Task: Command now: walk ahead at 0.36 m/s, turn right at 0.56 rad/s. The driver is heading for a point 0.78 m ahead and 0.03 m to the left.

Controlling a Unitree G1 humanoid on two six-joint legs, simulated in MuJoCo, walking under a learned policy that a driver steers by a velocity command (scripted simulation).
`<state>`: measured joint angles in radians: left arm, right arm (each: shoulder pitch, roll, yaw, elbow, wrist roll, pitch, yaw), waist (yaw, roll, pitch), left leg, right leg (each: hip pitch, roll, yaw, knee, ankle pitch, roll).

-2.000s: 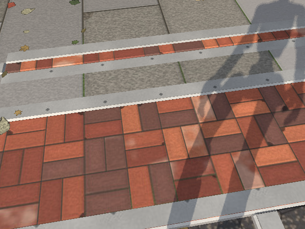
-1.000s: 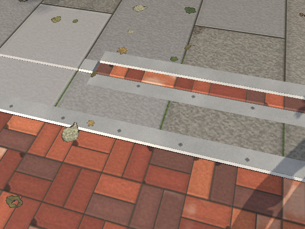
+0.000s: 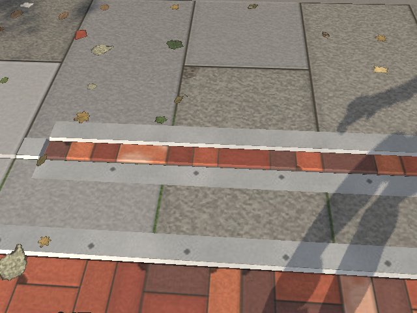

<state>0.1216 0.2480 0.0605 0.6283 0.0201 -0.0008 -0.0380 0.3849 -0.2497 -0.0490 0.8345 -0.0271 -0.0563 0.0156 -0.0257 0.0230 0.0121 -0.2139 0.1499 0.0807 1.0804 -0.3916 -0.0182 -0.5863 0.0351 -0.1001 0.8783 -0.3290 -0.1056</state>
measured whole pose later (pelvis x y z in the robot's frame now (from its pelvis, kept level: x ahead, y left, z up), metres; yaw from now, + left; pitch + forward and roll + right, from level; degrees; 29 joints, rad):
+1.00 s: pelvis +0.21 -0.04 +0.05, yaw -8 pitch -1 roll +0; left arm 0.31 0.19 0.00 0.99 0.01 -0.01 0.04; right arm 0.24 -0.21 -0.02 0.96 -0.01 0.00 -0.02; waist -0.01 0.01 0.01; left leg -0.23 -0.02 0.02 0.39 -0.14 0.03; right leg -0.11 0.04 0.04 0.41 -0.27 -0.03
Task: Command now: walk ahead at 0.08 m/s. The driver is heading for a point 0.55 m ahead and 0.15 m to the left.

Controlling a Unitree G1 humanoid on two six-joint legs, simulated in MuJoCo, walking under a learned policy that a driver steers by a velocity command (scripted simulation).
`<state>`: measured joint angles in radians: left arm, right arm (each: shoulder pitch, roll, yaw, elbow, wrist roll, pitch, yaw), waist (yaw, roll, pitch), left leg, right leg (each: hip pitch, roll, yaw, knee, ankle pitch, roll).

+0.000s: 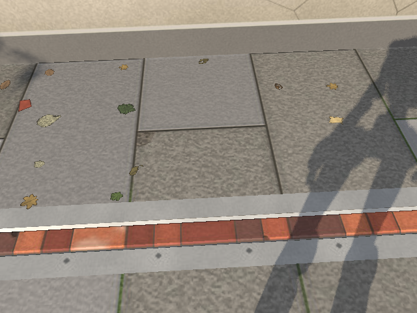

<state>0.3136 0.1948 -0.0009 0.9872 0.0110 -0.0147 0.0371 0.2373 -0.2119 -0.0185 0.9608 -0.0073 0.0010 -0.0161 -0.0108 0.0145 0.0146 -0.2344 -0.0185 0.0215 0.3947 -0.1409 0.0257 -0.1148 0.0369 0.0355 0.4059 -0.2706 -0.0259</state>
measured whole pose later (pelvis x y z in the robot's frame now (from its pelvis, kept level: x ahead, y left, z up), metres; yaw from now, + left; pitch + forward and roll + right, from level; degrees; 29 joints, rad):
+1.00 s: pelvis +0.42 +0.01 +0.00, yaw +6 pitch -1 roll +0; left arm 0.27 0.20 0.05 1.00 0.02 -0.10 0.00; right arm 0.25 -0.23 -0.06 0.98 -0.03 -0.04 0.00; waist 0.00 0.03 0.08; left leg -0.51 0.03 -0.02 1.11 -0.31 0.07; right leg -0.20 0.03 -0.16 0.36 -0.16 -0.09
